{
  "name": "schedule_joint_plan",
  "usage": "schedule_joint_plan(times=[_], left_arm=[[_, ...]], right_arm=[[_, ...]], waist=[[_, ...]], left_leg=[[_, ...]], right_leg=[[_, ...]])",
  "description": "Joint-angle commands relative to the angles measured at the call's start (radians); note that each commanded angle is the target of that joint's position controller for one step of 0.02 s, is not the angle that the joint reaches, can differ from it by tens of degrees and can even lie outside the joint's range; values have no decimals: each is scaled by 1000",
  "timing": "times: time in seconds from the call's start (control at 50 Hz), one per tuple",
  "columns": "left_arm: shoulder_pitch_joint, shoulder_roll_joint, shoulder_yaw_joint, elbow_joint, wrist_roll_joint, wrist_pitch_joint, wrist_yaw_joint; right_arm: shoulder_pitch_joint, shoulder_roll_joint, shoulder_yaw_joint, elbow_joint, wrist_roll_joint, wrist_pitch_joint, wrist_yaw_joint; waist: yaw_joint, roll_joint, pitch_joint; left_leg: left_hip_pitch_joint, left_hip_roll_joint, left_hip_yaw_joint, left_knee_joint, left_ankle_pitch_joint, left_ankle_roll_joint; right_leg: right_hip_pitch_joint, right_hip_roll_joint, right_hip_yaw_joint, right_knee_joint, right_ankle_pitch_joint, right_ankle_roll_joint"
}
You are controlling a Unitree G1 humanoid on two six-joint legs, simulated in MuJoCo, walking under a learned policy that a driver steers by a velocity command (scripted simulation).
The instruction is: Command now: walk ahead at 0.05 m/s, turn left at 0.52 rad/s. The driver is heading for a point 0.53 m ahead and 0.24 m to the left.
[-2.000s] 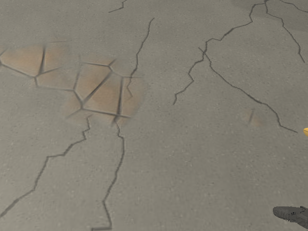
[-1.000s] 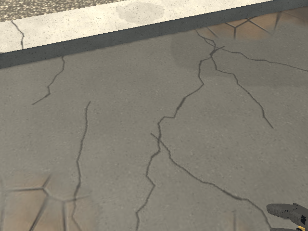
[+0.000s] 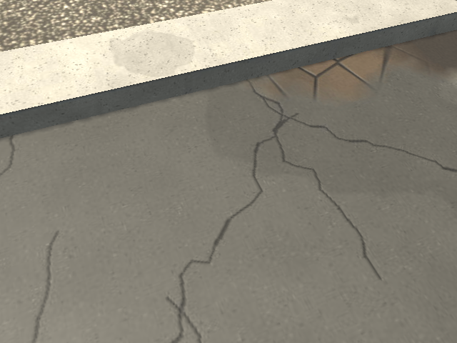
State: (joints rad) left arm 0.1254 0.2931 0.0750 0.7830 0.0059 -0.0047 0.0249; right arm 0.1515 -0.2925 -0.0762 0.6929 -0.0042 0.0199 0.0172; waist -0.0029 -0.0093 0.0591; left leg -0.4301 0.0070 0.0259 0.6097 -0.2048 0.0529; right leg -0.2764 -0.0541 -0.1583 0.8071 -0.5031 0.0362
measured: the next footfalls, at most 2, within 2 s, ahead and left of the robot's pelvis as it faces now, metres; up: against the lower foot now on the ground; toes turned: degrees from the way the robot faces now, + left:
right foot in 0.40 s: +0.11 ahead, -0.14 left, +0.00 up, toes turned +19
left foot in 0.82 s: -0.01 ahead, +0.11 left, +0.00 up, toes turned +32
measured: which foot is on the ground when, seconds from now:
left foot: down 0.00-0.40, up 0.42-0.80, down 0.82-1.00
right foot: up 0.00-0.38, down 0.40-0.82, up 0.84-1.00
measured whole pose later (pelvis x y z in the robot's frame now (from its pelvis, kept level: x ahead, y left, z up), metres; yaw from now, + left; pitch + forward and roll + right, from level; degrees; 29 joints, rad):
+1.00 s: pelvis +0.00 +0.00 +0.02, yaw +36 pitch +2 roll -2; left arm 0.11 0.34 0.09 0.74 0.01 0.02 0.03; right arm 0.18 -0.30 -0.07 0.60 0.01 0.03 -0.01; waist 0.00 -0.04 0.06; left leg -0.28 -0.04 -0.06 0.47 -0.21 0.05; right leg -0.52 -0.02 0.02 1.10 -0.42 0.08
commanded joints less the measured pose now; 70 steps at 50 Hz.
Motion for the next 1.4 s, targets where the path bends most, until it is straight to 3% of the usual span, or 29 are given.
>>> schedule_joint_plan(times=[0.02,0.06,0.14,0.32,0.38,0.4,0.42,0.44,0.46,0.52,0.58,0.66,0.76,0.8,0.82,0.84,0.86,0.88,0.9,0.92,0.94,1.06,1.16,1.22,1.26,1.28,1.3,1.34,1.4], left_arm=[[-17,109,19,-90,-10,-9,-9],[-41,112,25,-80,-3,0,9],[-11,84,22,-69,-7,9,16],[-22,88,22,-69,-14,-7,-6],[62,97,32,-44,-14,-23,-18],[94,156,47,-40,1,-21,-14],[65,250,65,-47,23,-10,-7],[38,210,56,-71,51,-15,-8],[-28,154,38,-97,42,-18,0],[-75,100,19,-108,0,-14,15],[3,118,23,-96,9,1,26],[31,172,43,-94,4,13,20],[12,206,57,-92,-21,14,-4],[-3,192,54,-85,-41,10,-6],[57,154,45,-59,-35,6,-11],[55,87,23,-84,15,4,-15],[-19,84,18,-139,25,0,-7],[-66,135,32,-143,7,2,-1],[-72,145,38,-141,-8,4,2],[-52,143,42,-122,-3,6,10],[-43,153,46,-118,5,10,15],[-26,102,28,-115,-3,7,5],[-33,101,21,-123,-11,4,-10],[9,75,9,-110,-11,-4,-25],[29,55,-6,-100,11,-13,-35],[15,131,3,-120,18,-14,-31],[-45,143,0,-116,17,-15,-31],[-52,126,0,-127,4,-18,-37],[-21,163,9,-130,-12,-24,-26]], right_arm=[[135,-217,-57,-63,-10,-30,-7],[41,-160,-43,-73,22,-31,-17],[4,-166,-45,-95,6,-11,-43],[-15,-182,-54,-114,11,16,-48],[-39,-169,-48,-123,28,29,-53],[-14,-134,-38,-127,25,30,-55],[10,-95,-30,-150,27,23,-52],[10,-174,-54,-147,10,10,-50],[37,-218,-73,-124,15,10,-45],[77,-155,-64,-81,17,36,-46],[-6,-113,-45,-128,33,35,-39],[-47,-88,-26,-167,24,34,-24],[-11,-109,-34,-173,27,47,-6],[57,-110,-43,-151,26,50,-1],[101,-146,-58,-138,24,49,-10],[143,-260,-86,-149,23,43,-28],[116,-301,-82,-177,-11,20,-23],[121,-245,-70,-170,-19,-3,-13],[78,-215,-58,-157,-12,-16,-16],[30,-194,-54,-157,4,-17,-23],[-3,-175,-44,-161,18,-13,-30],[1,-181,-39,-157,11,-2,-50],[-3,-178,-30,-144,-1,6,-40],[-34,-107,3,-125,-5,5,-32],[14,-46,29,-83,-15,-9,-26],[70,-51,28,-68,-39,-19,-25],[120,-58,21,-61,-41,-24,-26],[3,-130,1,-60,-30,-21,-40],[-8,-106,-4,-69,-20,-9,-56]], waist=[[-61,159,-299],[-22,62,-203],[13,122,-199],[-15,178,-169],[33,169,-165],[26,76,-175],[-26,-215,-130],[-4,-247,-120],[-31,-166,-107],[-30,-116,-68],[26,-142,-71],[59,-166,-111],[39,-182,-117],[-9,-153,-126],[-17,-64,-146],[-8,214,-165],[-28,317,-186],[-70,198,-207],[-37,172,-159],[-13,124,-140],[0,134,-127],[2,143,-155],[-26,169,-136],[-2,153,-146],[11,100,-140],[-41,-27,-139],[-110,-141,-127],[-34,-127,-65],[-22,-153,-56]], left_leg=[[484,337,-502,-219,665,323],[378,258,-406,-240,446,224],[268,182,-349,-269,380,191],[196,144,-487,-271,70,158],[150,90,-491,-205,59,100],[52,30,-428,-94,-74,45],[-155,-144,-208,117,-325,-17],[-180,-108,-186,366,-415,-65],[-165,-79,-204,486,-347,-78],[-209,-64,-164,620,-208,-126],[-242,-31,-97,505,-163,-156],[-142,22,-48,304,-199,-161],[38,11,28,66,-159,-107],[179,-16,53,-145,-2,-51],[324,-9,-4,-232,146,-12],[517,224,-332,-246,518,80],[463,406,-558,-231,673,303],[436,367,-504,-258,569,320],[398,298,-412,-259,483,255],[376,242,-364,-257,395,199],[351,221,-344,-257,401,178],[325,175,-350,-253,324,177],[236,176,-396,-238,218,180],[212,167,-382,-204,205,154],[151,103,-322,-191,82,69],[125,24,-243,-104,-50,9],[205,-22,-172,-144,-110,-41],[252,-27,-144,-119,-54,-63],[227,-32,-116,-87,-33,-54]], right_leg=[[-366,63,229,479,-170,15],[-389,22,241,381,-26,7],[-258,56,227,191,83,31],[-108,94,246,-137,144,27],[53,85,222,-406,294,-16],[158,-57,332,-473,313,-66],[191,-263,578,-530,423,-199],[100,-372,690,-553,486,-313],[78,-327,596,-536,496,-298],[113,-199,377,-498,519,-217],[208,-187,297,-498,582,-240],[258,-233,252,-483,645,-258],[209,-262,194,-436,687,-236],[159,-241,143,-341,634,-173],[64,-198,80,-226,519,-102],[-211,-85,-8,74,100,-1],[-389,40,103,299,-198,46],[-393,19,199,398,-170,43],[-394,3,219,404,-81,28],[-393,-6,227,363,-2,25],[-381,-3,228,338,51,31],[-280,46,223,128,159,59],[-138,47,209,-33,135,45],[-8,25,194,-207,197,22],[166,5,222,-433,458,-9],[196,-106,349,-425,669,-53],[62,-138,394,-419,562,-143],[-34,-86,397,-457,325,-134],[-29,-85,448,-446,359,-133]])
